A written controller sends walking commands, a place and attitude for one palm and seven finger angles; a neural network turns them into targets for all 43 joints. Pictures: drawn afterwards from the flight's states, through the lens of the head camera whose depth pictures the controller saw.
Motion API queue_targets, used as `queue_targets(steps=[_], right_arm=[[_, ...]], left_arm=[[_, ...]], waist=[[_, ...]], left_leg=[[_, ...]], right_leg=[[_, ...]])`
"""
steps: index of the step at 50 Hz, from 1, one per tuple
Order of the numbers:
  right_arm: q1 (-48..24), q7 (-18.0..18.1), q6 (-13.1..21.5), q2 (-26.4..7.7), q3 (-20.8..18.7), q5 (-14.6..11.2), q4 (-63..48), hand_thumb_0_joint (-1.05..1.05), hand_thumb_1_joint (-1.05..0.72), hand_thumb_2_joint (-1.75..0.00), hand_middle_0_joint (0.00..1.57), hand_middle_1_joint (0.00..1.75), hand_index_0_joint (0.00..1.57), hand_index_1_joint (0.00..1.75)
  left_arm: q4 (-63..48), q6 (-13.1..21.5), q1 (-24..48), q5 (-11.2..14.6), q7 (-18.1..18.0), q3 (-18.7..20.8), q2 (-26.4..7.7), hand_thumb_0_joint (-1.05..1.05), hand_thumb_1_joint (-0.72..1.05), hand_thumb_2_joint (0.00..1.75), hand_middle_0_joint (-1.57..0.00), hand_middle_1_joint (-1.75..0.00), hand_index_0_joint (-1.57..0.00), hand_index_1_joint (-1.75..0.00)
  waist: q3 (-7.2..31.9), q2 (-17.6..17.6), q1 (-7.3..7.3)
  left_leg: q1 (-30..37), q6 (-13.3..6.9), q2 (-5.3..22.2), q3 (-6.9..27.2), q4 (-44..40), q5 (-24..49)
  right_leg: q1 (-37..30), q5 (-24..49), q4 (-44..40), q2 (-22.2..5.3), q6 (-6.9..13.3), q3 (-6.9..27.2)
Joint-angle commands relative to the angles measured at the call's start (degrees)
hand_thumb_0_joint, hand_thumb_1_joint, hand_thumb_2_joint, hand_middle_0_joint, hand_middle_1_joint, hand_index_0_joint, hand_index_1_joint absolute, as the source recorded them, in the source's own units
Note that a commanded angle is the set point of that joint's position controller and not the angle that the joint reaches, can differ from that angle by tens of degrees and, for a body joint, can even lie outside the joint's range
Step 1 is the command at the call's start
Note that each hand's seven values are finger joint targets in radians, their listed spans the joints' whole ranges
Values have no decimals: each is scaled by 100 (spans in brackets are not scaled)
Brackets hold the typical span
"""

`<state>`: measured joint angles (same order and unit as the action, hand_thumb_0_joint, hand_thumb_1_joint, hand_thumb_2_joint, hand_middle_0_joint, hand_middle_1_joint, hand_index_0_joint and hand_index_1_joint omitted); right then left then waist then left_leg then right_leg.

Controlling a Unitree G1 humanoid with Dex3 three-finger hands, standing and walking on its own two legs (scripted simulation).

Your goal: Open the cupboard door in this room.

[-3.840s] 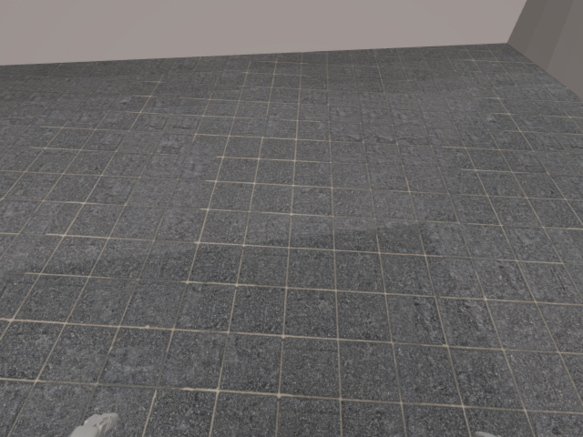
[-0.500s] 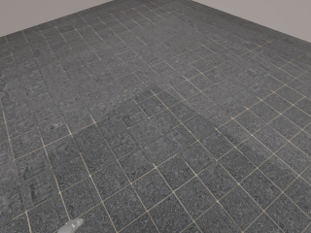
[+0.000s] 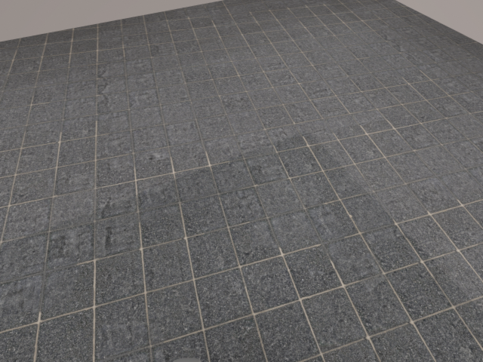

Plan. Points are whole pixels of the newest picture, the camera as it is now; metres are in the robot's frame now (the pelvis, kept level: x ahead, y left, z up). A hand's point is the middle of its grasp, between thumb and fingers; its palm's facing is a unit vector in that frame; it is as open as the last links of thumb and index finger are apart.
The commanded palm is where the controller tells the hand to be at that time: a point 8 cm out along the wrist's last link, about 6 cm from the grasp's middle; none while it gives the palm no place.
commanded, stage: turn or walk to find it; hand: left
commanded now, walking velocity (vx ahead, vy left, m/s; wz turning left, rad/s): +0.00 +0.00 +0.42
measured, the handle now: out of the picture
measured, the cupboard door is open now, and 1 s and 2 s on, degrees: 0 0 0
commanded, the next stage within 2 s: none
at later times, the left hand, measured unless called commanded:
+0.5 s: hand out of the picture +0.06 +0.23 -0.15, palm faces +0.18 -0.95 -0.25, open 7.4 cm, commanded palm none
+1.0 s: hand out of the picture -0.10 +0.20 -0.18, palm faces +0.45 -0.87 -0.23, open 7.4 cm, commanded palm none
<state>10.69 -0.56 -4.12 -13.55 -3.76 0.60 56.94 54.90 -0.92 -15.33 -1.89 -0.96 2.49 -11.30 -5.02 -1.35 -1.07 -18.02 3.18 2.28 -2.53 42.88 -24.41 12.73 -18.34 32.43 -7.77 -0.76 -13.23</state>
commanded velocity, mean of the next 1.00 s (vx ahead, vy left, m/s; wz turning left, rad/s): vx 0.00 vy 0.00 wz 0.42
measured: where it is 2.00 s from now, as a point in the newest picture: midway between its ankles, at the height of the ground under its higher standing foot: outside the picture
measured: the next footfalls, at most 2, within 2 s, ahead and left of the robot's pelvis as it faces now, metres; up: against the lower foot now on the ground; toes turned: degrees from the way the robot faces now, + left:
left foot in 0.04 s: +0.02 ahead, +0.13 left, +0.00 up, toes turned +6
right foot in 0.56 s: +0.03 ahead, -0.11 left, +0.00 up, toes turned +8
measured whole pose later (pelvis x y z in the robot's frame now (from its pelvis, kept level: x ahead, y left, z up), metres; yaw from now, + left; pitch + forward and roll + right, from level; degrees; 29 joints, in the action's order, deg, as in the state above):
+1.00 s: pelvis -0.05 +0.01 -0.01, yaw +25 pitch -1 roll +0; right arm 10.9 -0.7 -3.4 -13.4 -3.6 0.6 56.0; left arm 55.1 -1.3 -14.9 -1.7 -0.9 2.9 -12.0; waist -4.8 -1.4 -0.7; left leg -15.4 2.8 2.3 -3.8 36.4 -19.5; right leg 13.7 -19.0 35.5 -9.4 -1.6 -14.3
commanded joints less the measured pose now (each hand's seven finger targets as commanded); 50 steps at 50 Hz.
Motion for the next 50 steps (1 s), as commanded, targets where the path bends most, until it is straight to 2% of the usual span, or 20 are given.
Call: queue_targets(steps=[1,2,3,4,5,9,19,22,25,26,27,28,29,31,33,35,44,48,49,50], right_arm=[[462,7,320,-607,-105,-1,-318,0,-90,-90,20,30,20,30],[644,33,376,-1201,-227,48,-339,0,-90,-90,20,30,20,30],[899,71,321,-1432,-278,14,-276,0,-90,-90,20,30,20,30],[802,121,314,-1276,-246,51,-214,0,-90,-90,20,30,20,30],[551,177,344,-1106,-195,55,-257,0,-90,-90,20,30,20,30],[108,208,403,-885,-96,36,-452,0,-90,-90,20,30,20,30],[334,163,341,-929,-185,86,-492,0,-90,-90,20,30,20,30],[268,149,309,-939,-213,105,-529,0,-90,-90,20,30,20,30],[156,126,296,-921,-229,79,-561,0,-90,-90,20,30,20,30],[97,109,295,-844,-228,41,-591,0,-90,-90,20,30,20,30],[234,77,302,-568,-201,-10,-609,0,-90,-90,20,30,20,30],[267,55,299,-221,-136,-16,-770,0,-90,-90,20,30,20,30],[157,79,222,-521,-229,44,-766,0,-90,-90,20,30,20,30],[291,14,79,-533,-268,79,-518,0,-90,-90,20,30,20,30],[513,-44,61,-463,-260,89,-333,0,-90,-90,20,30,20,30],[591,-45,66,-403,-220,81,-279,0,-90,-90,20,30,20,30],[-158,-27,147,-219,-72,7,-483,0,-90,-90,20,30,20,30],[272,1,232,-284,-67,-14,-404,0,-90,-90,20,30,20,30],[524,-6,290,-458,-94,-1,-328,0,-90,-90,20,30,20,30],[700,12,361,-982,-196,42,-326,0,-90,-90,20,30,20,30]], left_arm=[[-281,29,-101,106,-76,294,-1101,0,90,90,-20,-30,-20,-30],[-455,-6,-152,149,-43,233,-732,0,90,90,-20,-30,-20,-30],[-601,-58,190,94,-70,121,-596,0,90,90,-20,-30,-20,-30],[-543,-119,344,77,-88,155,-676,0,90,90,-20,-30,-20,-30],[-470,-145,435,78,-78,180,-674,0,90,90,-20,-30,-20,-30],[-285,-92,237,97,15,210,-713,0,90,90,-20,-30,-20,-30],[-584,-127,723,115,-28,190,-605,0,90,90,-20,-30,-20,-30],[-643,-78,684,144,-44,166,-538,0,90,90,-20,-30,-20,-30],[-566,-8,255,166,-60,181,-583,0,90,90,-20,-30,-20,-30],[-510,39,60,156,-76,207,-676,0,90,90,-20,-30,-20,-30],[-501,112,-90,97,-107,259,-995,0,90,90,-20,-30,-20,-30],[-538,150,-121,16,-143,361,-1513,0,90,90,-20,-30,-20,-30],[-614,102,-97,76,-142,319,-1524,0,90,90,-20,-30,-20,-30],[-746,92,638,89,-149,281,-1141,0,90,90,-20,-30,-20,-30],[-783,110,867,102,-120,173,-860,0,90,90,-20,-30,-20,-30],[-714,163,646,97,-114,160,-814,0,90,90,-20,-30,-20,-30],[-345,113,-100,-7,-112,302,-1193,0,90,90,-20,-30,-20,-30],[-269,59,57,34,-87,336,-1245,0,90,90,-20,-30,-20,-30],[-300,19,84,87,-79,322,-1157,0,90,90,-20,-30,-20,-30],[-421,-32,-38,139,-59,276,-825,0,90,90,-20,-30,-20,-30]], waist=[[1044,-201,263],[1124,1562,345],[1044,1754,483],[878,1348,479],[645,1501,410],[571,976,175],[505,926,315],[615,1040,291],[820,938,55],[887,751,-57],[1095,-114,-86],[957,-1609,-119],[866,-1219,-170],[332,-960,154],[97,-622,344],[152,-710,285],[391,-973,-152],[665,-960,111],[831,-412,269],[987,1096,332]], left_leg=[[1348,-194,151,51,-2089,1873],[2148,-790,1590,1897,-2237,3829],[1868,-1283,2132,2151,-2246,4991],[1507,-1429,2030,1822,-2260,4640],[1238,-1352,1710,1702,-2329,4380],[1353,-1161,1132,1138,-2203,4674],[1072,-1354,1113,1877,-2409,3348],[847,-1330,1017,2103,-2244,3474],[471,-1125,779,2083,-1895,3303],[88,-902,586,1932,-1622,2797],[-593,-560,155,1544,-967,1743],[-1593,-157,-657,598,322,-497],[-1378,-172,-474,751,1396,-952],[-1323,-154,-277,803,2422,-242],[-1338,-71,-165,618,2748,351],[-1402,33,-122,498,2702,547],[-688,69,-22,-76,398,-262],[338,-43,-95,-297,-1072,658],[1016,-105,17,-151,-1865,1451],[1699,-524,1126,1401,-2339,2651]], right_leg=[[4,2310,512,-851,171,506],[1530,-368,1642,-97,-281,214],[1746,-1935,2453,105,-348,676],[1681,-1754,2872,35,-298,1010],[1776,-1385,3035,4,-317,1153],[1774,-566,3186,123,-394,1147],[1372,-681,1965,323,-440,1218],[828,-680,1132,499,-351,1162],[-43,140,-142,611,-294,1088],[-647,717,-871,486,-274,1128],[-1432,926,-1427,-284,-78,1837],[-1655,1616,-1625,-1731,551,3252],[-762,1609,-1676,-2095,970,3165],[80,319,-1952,-1421,838,2497],[232,648,-1788,-953,602,1756],[-93,1130,-1679,-876,590,1419],[-667,2586,-1068,-1287,910,1171],[-394,2550,-381,-1214,555,787],[11,2088,219,-1038,267,529],[1099,308,1350,-355,-153,229]])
